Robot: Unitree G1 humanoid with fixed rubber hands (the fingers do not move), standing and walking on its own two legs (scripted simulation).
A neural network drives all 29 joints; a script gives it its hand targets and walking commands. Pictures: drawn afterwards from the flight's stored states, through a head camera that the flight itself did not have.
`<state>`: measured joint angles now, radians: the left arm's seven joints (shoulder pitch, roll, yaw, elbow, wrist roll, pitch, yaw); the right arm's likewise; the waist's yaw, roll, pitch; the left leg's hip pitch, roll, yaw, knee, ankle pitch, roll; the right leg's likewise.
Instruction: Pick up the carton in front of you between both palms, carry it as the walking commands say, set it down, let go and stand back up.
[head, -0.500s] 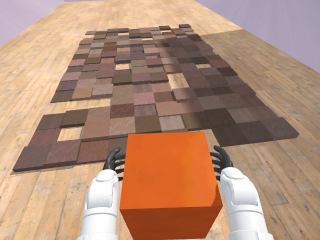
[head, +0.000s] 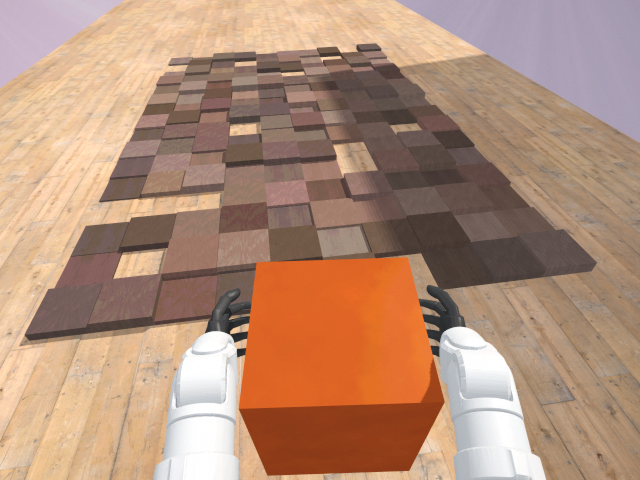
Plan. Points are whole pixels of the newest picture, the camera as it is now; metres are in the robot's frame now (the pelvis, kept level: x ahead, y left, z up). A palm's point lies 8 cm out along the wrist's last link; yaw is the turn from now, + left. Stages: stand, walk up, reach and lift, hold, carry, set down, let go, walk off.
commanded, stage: hold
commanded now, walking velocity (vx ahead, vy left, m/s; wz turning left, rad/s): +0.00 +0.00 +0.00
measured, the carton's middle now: (335, 369) +0.30 +0.00 -0.02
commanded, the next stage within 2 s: carry in 0.26 s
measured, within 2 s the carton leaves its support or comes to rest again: neither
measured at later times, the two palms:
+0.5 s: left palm (234, 314) +0.33 +0.14 +0.07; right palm (458, 315) +0.32 -0.16 +0.06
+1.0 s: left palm (282, 203) +0.57 +0.09 +0.08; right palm (451, 209) +0.55 -0.21 +0.07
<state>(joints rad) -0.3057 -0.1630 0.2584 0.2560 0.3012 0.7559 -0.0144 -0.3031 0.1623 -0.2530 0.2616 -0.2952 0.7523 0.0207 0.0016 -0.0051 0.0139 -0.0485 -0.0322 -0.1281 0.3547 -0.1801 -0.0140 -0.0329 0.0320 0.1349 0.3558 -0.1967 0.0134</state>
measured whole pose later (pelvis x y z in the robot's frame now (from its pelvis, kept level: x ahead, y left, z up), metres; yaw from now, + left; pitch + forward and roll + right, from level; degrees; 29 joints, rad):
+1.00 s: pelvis +0.29 -0.05 -0.03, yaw -1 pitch +4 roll -1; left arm -0.19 -0.14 0.12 -0.35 0.10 1.22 0.09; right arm -0.18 0.13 -0.12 -0.37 -0.09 1.23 -0.10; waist -0.04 0.04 -0.12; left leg -0.01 0.10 0.13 0.47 -0.50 -0.04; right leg -0.48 -0.02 -0.23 0.53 -0.13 -0.04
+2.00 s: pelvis +0.92 -0.06 -0.01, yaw -1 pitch +7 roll -4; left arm -0.85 -0.03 0.29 0.02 0.10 1.29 0.13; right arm -0.83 0.00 -0.30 0.00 -0.05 1.30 -0.14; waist 0.00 0.07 0.04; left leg -0.20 0.08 0.10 0.74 -0.31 0.04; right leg -0.51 0.04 -0.16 0.62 -0.41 -0.02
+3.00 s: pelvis +1.62 -0.08 +0.00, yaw -3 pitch +5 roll +1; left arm -0.71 -0.01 0.25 0.20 0.06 1.20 0.11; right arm -0.73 0.03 -0.26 0.16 -0.12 1.25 -0.12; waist 0.07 0.02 -0.04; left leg -0.59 -0.02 0.15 0.51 0.01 0.06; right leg -0.02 0.05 -0.08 0.41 -0.50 -0.08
